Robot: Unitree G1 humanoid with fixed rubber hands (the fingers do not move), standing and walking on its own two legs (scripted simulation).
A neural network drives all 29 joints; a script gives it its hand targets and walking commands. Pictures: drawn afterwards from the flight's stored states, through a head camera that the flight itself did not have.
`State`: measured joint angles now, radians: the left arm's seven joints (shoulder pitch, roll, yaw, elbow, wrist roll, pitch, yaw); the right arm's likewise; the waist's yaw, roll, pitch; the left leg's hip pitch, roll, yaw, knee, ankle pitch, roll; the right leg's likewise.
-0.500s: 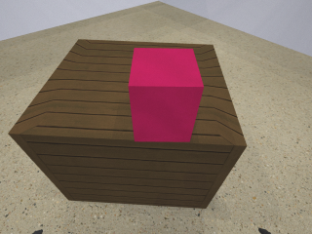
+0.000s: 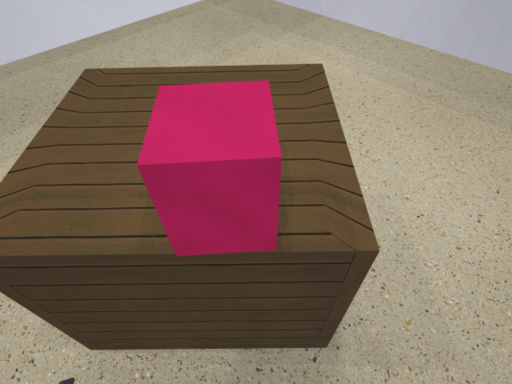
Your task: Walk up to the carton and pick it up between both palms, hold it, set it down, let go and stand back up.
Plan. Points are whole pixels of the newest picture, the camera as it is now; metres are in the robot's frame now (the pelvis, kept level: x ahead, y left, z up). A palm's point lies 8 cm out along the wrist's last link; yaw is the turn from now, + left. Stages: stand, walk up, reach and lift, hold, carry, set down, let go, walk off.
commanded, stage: walk up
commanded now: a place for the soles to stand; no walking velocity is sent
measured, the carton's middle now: (220, 171) +0.48 +0.05 +0.06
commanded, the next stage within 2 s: none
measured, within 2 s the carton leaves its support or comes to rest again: neither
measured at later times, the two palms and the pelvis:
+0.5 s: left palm (33, 379) +0.17 +0.35 -0.07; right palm (423, 334) +0.22 -0.29 -0.08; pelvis +0.07 +0.02 +0.00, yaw +2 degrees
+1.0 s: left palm out of the picture +0.13 +0.36 -0.08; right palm (421, 362) +0.18 -0.27 -0.09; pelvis +0.06 +0.04 +0.02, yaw +2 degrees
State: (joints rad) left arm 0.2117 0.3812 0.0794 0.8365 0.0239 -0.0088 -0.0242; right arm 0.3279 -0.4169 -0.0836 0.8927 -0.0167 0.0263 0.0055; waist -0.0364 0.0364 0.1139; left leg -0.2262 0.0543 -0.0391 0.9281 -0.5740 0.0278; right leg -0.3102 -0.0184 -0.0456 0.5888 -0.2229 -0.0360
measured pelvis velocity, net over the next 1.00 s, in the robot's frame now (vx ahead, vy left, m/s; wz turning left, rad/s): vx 0.06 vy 0.04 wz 0.03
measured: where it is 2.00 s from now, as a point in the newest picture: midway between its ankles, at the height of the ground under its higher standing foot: outside the picture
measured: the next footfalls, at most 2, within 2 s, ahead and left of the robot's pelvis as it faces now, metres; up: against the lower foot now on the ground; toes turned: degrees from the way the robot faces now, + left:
left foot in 0.32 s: +0.10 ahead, +0.17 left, +0.00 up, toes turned +4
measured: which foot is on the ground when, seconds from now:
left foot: up 0.00-0.30, down 0.32-1.00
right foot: down 0.00-1.00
